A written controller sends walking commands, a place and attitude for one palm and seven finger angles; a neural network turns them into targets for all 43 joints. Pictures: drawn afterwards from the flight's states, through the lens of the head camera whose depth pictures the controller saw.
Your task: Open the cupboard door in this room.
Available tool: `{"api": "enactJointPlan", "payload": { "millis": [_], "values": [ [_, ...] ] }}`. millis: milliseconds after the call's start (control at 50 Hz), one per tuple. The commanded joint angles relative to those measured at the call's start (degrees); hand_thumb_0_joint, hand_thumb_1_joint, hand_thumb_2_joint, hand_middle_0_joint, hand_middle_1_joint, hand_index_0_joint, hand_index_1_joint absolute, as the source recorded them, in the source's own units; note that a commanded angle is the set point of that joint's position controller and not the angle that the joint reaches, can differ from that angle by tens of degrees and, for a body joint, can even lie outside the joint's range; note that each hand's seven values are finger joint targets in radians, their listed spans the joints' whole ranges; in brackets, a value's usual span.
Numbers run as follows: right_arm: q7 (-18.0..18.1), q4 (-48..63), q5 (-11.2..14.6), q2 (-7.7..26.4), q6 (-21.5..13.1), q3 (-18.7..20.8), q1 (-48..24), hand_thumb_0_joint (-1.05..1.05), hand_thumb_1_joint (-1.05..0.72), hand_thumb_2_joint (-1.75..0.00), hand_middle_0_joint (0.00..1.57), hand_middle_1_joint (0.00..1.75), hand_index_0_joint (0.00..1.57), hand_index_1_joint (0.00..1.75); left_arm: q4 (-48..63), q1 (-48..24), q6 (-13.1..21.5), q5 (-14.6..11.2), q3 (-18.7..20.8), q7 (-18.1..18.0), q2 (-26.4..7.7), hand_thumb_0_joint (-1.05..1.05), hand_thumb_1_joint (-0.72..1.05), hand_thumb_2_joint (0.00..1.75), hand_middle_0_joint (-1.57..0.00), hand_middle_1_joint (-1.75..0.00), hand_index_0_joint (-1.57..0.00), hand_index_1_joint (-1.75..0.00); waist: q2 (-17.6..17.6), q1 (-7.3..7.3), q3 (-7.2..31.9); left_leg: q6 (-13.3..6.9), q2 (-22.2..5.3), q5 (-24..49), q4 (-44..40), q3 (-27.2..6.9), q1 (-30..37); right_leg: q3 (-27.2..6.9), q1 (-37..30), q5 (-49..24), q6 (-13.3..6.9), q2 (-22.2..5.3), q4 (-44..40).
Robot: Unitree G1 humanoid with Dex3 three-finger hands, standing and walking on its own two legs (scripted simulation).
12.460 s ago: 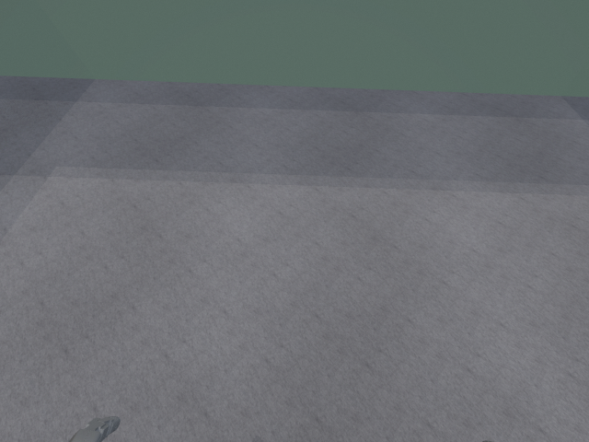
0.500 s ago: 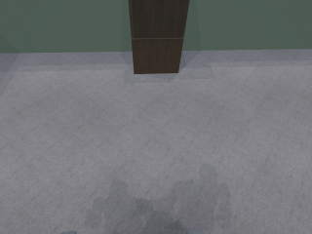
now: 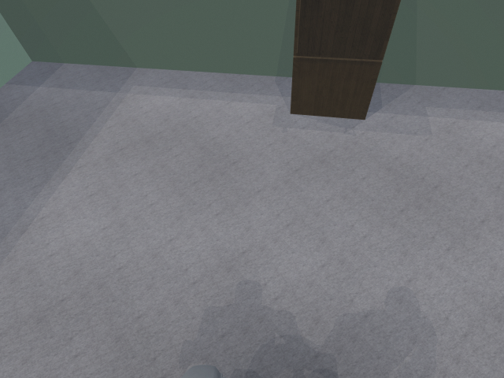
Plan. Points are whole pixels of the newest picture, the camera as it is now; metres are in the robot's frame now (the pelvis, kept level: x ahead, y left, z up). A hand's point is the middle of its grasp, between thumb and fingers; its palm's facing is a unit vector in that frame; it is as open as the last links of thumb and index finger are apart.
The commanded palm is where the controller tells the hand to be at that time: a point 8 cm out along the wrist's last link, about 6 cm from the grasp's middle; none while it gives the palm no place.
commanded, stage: turn or walk to find it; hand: left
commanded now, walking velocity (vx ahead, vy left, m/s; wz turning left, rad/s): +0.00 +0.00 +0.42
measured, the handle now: out of the picture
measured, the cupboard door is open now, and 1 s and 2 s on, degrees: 0 0 0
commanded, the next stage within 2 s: stand and wait in 0.76 s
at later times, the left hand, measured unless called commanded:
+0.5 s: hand out of the picture +0.04 +0.26 -0.16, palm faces +0.22 -0.93 -0.28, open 7.4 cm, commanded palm none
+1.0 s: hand out of the picture -0.08 +0.17 -0.16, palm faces +0.42 -0.87 -0.25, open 7.4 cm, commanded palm none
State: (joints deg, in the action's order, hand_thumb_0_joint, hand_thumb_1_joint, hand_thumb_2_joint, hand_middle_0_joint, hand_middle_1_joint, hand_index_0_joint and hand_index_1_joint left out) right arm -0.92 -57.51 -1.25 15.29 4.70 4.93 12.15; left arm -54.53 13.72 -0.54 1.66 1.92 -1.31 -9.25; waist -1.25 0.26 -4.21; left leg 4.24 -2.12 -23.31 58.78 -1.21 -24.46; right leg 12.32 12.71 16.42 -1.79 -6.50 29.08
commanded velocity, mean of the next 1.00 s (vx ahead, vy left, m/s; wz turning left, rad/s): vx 0.00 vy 0.00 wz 0.31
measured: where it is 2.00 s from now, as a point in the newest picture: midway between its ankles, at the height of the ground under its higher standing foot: outside the picture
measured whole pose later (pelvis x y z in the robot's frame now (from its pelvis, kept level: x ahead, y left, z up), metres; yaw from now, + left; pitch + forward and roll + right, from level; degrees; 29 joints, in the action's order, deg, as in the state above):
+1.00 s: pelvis -0.02 -0.01 +0.00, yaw +23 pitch -1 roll +2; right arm -0.2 -59.2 -0.8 13.8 3.8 3.6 11.4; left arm -57.1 15.3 -0.2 1.9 1.7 -1.4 -9.7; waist -0.5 -1.4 -3.7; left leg 3.5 -2.5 -24.3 47.7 0.1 -19.0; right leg 12.3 12.9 15.4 -2.0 -5.7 29.1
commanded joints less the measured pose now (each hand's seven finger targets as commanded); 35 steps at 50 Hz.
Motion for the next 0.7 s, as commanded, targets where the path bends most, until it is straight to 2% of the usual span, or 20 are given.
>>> {"api": "enactJointPlan", "payload": {
  "millis": [0, 60, 100, 120, 140, 160, 180, 200, 280, 360, 420, 480, 520, 540, 560, 580, 600, 620, 640, 680],
  "values": [
    [0.32, 5.92, 0.69, 1.08, -2.38, -0.75, -5.32, 0.0, -0.9, -0.9, 0.2, 0.3, 0.2, 0.3, 1.72, 4.42, 1.01, 0.15, 3.29, -0.48, -13.86, 0.0, 0.9, 0.9, -0.2, -0.3, -0.2, -0.3, 12.26, -3.54, 6.55, -0.23, -0.06, -3.7, -11.5, 3.8, -1.99, -10.69, -11.38, -29.33, -6.7, -14.52, -5.98],
    [0.53, 5.53, 0.94, 1.02, -2.99, -0.98, -3.37, 0.0, -0.9, -0.9, 0.2, 0.3, 0.2, 0.3, 1.11, 3.5, 0.65, 0.1, 3.63, -0.36, -14.85, 0.0, 0.9, 0.9, -0.2, -0.3, -0.2, -0.3, 12.86, -2.51, 8.06, -1.04, 0.78, -0.57, -21.55, 6.2, 3.96, -8.96, -10.72, -31.16, -5.4, -14.55, -2.39],
    [0.49, 4.55, 0.79, 2.27, -3.5, -0.79, -0.09, 0.0, -0.9, -0.9, 0.2, 0.3, 0.2, 0.3, 1.17, 1.97, 0.23, -0.56, 3.56, -0.2, -14.34, 0.0, 0.9, 0.9, -0.2, -0.3, -0.2, -0.3, 10.1, -0.03, 8.76, -2.05, 0.72, 11.13, -33.24, 6.39, 13.87, -5.35, -4.37, -24.54, -1.29, -12.43, 2.44],
    [0.45, 4.22, 0.65, 5.25, -3.99, -0.15, 1.91, 0.0, -0.9, -0.9, 0.2, 0.3, 0.2, 0.3, 1.72, 1.45, -0.08, -1.05, 3.24, -0.03, -12.78, 0.0, 0.9, 0.9, -0.2, -0.3, -0.2, -0.3, 1.97, 1.34, 9.9, -3.58, -3.77, 18.64, -37.5, 0.64, 21.41, -2.85, 2.75, -15.56, 1.6, -9.31, 9.72],
    [0.75, 4.46, 0.16, 10.67, -4.32, 1.15, 3.81, 0.0, -0.9, -0.9, 0.2, 0.3, 0.2, 0.3, 3.75, 0.99, -0.43, -1.3, 2.48, 0.26, -8.78, 0.0, 0.9, 0.9, -0.2, -0.3, -0.2, -0.3, -14.99, 2.44, 8.68, -9.77, -17.5, 36.06, -39.1, -17.16, 26.9, -0.83, 17.78, 11.73, 5.82, -1.99, 20.42],
    [1.03, 3.54, 0.2, 12.74, -3.65, 1.46, 5.78, 0.0, -0.9, -0.9, 0.2, 0.3, 0.2, 0.3, 4.86, -2.21, -1.06, -0.81, 1.77, -0.02, -8.49, 0.0, 0.9, 0.9, -0.2, -0.3, -0.2, -0.3, -14.02, 3.78, 8.15, -14.8, -22.0, 41.0, -39.8, -18.2, 23.25, -5.49, 18.36, 21.07, 5.7, -0.68, 28.1],
    [1.57, 3.29, 0.02, 11.27, -3.71, 1.15, 5.03, 0.0, -0.9, -0.9, 0.2, 0.3, 0.2, 0.3, 4.83, -3.91, -1.32, -0.69, 1.94, 0.09, -8.8, 0.0, 0.9, 0.9, -0.2, -0.3, -0.2, -0.3, -9.79, 3.39, 5.67, -15.62, -20.45, 42.71, -39.3, -15.54, 21.19, -8.16, 19.18, 17.94, 5.39, -1.21, 31.5],
    [2.09, 3.37, -0.04, 9.65, -4.08, 0.65, 3.12, 0.0, -0.9, -0.9, 0.2, 0.3, 0.2, 0.3, 3.89, -3.93, -1.6, -0.66, 2.13, 0.04, -8.25, 0.0, 0.9, 0.9, -0.2, -0.3, -0.2, -0.3, -14.87, 2.45, 5.98, -14.3, -17.02, 44.56, -38.79, -13.92, 20.97, -9.75, 19.95, 15.24, 5.84, -1.23, 33.02],
    [2.27, 5.21, 0.23, 7.24, -4.53, -0.15, -1.04, 0.0, -0.9, -0.9, 0.2, 0.3, 0.2, 0.3, 2.21, -2.35, -1.15, -0.93, 2.3, 0.73, -9.21, 0.0, 0.9, 0.9, -0.2, -0.3, -0.2, -0.3, -7.77, 0.38, 5.94, -12.68, -11.49, 44.87, -37.28, -8.17, 20.98, -10.25, 18.78, 8.23, 6.54, 0.42, 34.47],
    [2.04, 5.25, 0.15, 7.47, -4.46, 0.15, 0.35, 0.0, -0.9, -0.9, 0.2, 0.3, 0.2, 0.3, 3.18, -3.96, -1.42, -1.03, 2.03, 0.47, -8.73, 0.0, 0.9, 0.9, -0.2, -0.3, -0.2, -0.3, -5.55, 0.78, 4.62, -13.35, -11.49, 40.57, -38.48, -10.24, 19.03, -10.67, 17.28, 7.58, 7.15, 0.98, 30.43],
    [1.86, 5.32, -0.15, 7.61, -4.1, 0.47, 0.79, 0.0, -0.9, -0.9, 0.2, 0.3, 0.2, 0.3, 4.51, -6.27, -1.45, -1.13, 1.91, 0.4, -8.27, 0.0, 0.9, 0.9, -0.2, -0.3, -0.2, -0.3, -7.14, 1.43, 3.4, -13.79, -11.26, 35.62, -38.73, -13.02, 15.97, -10.56, 14.33, 9.21, 6.85, 1.91, 23.96],
    [1.75, 6.12, -0.39, 7.98, -3.75, 0.93, -0.85, 0.0, -0.9, -0.9, 0.2, 0.3, 0.2, 0.3, 4.97, -4.46, -0.88, -1.37, 1.75, 0.3, -7.65, 0.0, 0.9, 0.9, -0.2, -0.3, -0.2, -0.3, -9.02, 0.64, 5.24, -13.42, -10.34, 36.96, -36.07, -14.86, 14.65, -9.45, 8.41, 8.61, 6.32, 3.6, 13.4],
    [1.64, 6.26, -0.16, 7.83, -3.63, 1.14, -1.19, 0.0, -0.9, -0.9, 0.2, 0.3, 0.2, 0.3, 4.23, -1.31, -0.16, -1.46, 1.95, 0.26, -8.29, 0.0, 0.9, 0.9, -0.2, -0.3, -0.2, -0.3, -7.82, -0.9, 6.73, -11.71, -8.59, 35.73, -32.67, -14.88, 12.23, -8.79, 1.57, 1.18, 5.92, 4.6, 3.33],
    [1.55, 6.43, 0.17, 6.82, -3.65, 1.1, -1.25, 0.0, -0.9, -0.9, 0.2, 0.3, 0.2, 0.3, 3.68, 1.03, 0.44, -1.3, 2.23, 0.17, -9.04, 0.0, 0.9, 0.9, -0.2, -0.3, -0.2, -0.3, -5.03, -2.06, 8.11, -9.41, -6.25, 30.16, -29.42, -13.7, 8.97, -9.16, -4.79, -5.85, 5.79, 3.48, -5.21],
    [1.18, 6.71, 0.76, 3.89, -3.8, 0.73, 0.01, 0.0, -0.9, -0.9, 0.2, 0.3, 0.2, 0.3, 3.37, 3.22, 1.2, -0.65, 2.82, -0.22, -12.87, 0.0, 0.9, 0.9, -0.2, -0.3, -0.2, -0.3, 4.35, -2.7, 10.15, -5.76, -1.71, 16.24, -22.31, -9.15, 0.47, -16.88, -14.34, -10.8, 3.77, -5.28, -9.39],
    [1.1, 8.45, 0.72, 0.64, -3.79, 0.01, -0.49, 0.0, -0.9, -0.9, 0.2, 0.3, 0.2, 0.3, 3.35, 4.29, 1.47, -0.1, 3.9, -0.59, -17.83, 0.0, 0.9, 0.9, -0.2, -0.3, -0.2, -0.3, 19.68, -3.41, 9.21, -2.24, 5.93, -9.41, -9.5, -1.31, -9.57, -30.99, -17.08, -21.8, -2.89, -19.33, -10.14],
    [1.31, 8.57, 0.5, 3.51, -3.03, 0.79, -1.84, 0.0, -0.9, -0.9, 0.2, 0.3, 0.2, 0.3, 4.01, 4.5, 1.08, -0.69, 3.39, -0.59, -17.44, 0.0, 0.9, 0.9, -0.2, -0.3, -0.2, -0.3, 14.68, -3.93, 8.35, -2.71, 3.9, -12.27, 0.38, -4.07, -6.86, -29.73, -8.37, -22.02, -6.78, -21.82, -10.97],
    [1.21, 7.66, 0.3, 3.98, -2.24, 1.12, -0.76, 0.0, -0.9, -0.9, 0.2, 0.3, 0.2, 0.3, 4.49, 0.69, 1.25, -0.7, 3.75, -1.04, -15.12, 0.0, 0.9, 0.9, -0.2, -0.3, -0.2, -0.3, 16.17, -2.06, 6.71, -2.75, 2.33, -9.23, 5.85, -5.54, -6.81, -27.01, -4.57, -16.1, -6.9, -19.74, -12.69],
    [0.88, 6.11, 0.17, 3.79, -1.87, 1.31, -0.56, 0.0, -0.9, -0.9, 0.2, 0.3, 0.2, 0.3, 5.54, -2.35, 1.06, -0.82, 3.33, -0.85, -13.63, 0.0, 0.9, 0.9, -0.2, -0.3, -0.2, -0.3, 12.22, -1.08, 3.41, -2.52, 1.86, -5.57, 9.93, -4.78, -7.03, -24.74, -1.61, -10.74, -6.0, -16.56, -13.22],
    [0.19, 4.25, -0.1, 2.93, -1.58, 0.98, 1.84, 0.0, -0.9, -0.9, 0.2, 0.3, 0.2, 0.3, 6.18, -5.31, 1.24, -0.92, 2.16, -0.49, -10.95, 0.0, 0.9, 0.9, -0.2, -0.3, -0.2, -0.3, 8.65, 0.86, 1.59, -1.68, 0.92, 0.76, 12.2, -3.02, -7.09, -16.59, -0.66, -11.2, -3.85, -11.82, -12.08]
  ]
}}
